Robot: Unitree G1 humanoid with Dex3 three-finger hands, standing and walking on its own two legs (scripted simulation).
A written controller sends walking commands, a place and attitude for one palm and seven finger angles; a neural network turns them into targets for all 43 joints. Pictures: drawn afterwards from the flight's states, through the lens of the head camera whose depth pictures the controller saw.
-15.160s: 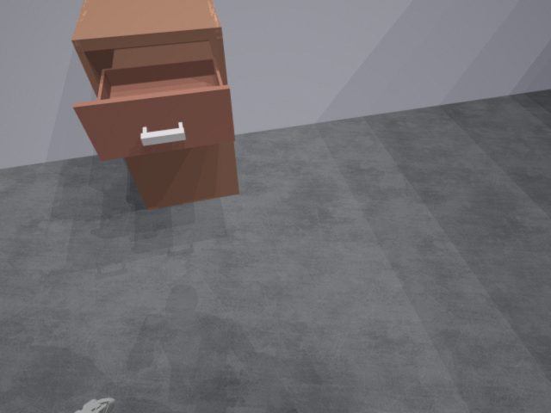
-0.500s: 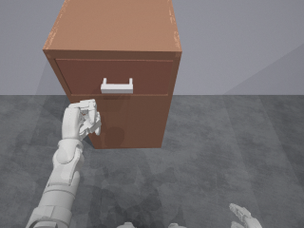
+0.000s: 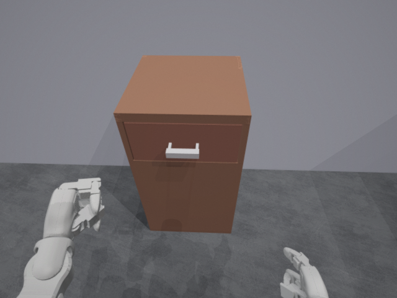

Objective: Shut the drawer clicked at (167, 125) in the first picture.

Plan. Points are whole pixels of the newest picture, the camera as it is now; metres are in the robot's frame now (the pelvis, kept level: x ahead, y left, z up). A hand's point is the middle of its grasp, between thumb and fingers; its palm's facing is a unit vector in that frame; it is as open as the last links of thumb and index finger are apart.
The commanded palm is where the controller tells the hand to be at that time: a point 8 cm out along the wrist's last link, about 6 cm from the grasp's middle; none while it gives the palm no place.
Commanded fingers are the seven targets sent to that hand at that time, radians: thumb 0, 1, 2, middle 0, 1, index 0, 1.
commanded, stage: draw the hand back to the body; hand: left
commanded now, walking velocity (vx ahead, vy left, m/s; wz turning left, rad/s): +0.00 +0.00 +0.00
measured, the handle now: (183, 149) +0.61 +0.11 -0.11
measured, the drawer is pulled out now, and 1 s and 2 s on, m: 0.00 0.00 0.00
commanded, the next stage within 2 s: step back with the hand held close in 0.42 s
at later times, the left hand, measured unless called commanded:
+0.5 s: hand (53, 234) +0.17 +0.23 +0.15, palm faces +0.39 -0.85 -0.35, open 3.3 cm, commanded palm +0.12 +0.27 +0.18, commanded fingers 0.00 0.90 0.90 -1.40 -1.60 -1.40 -1.60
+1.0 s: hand (52, 227) +0.17 +0.23 +0.17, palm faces +0.29 -0.81 -0.51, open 3.3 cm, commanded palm +0.11 +0.27 +0.18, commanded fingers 0.00 0.90 0.90 -1.40 -1.60 -1.40 -1.60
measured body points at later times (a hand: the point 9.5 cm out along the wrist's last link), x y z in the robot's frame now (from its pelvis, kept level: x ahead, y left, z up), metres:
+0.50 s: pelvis -0.01 -0.01 +0.00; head -0.03 -0.03 +0.45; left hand +0.14 +0.28 +0.17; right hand +0.18 -0.22 -0.08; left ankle -0.02 +0.05 -0.74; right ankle -0.01 -0.10 -0.74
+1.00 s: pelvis -0.02 -0.01 +0.00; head +0.01 -0.01 +0.45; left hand +0.15 +0.27 +0.19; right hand +0.15 -0.26 -0.08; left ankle -0.02 +0.05 -0.74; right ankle -0.01 -0.10 -0.74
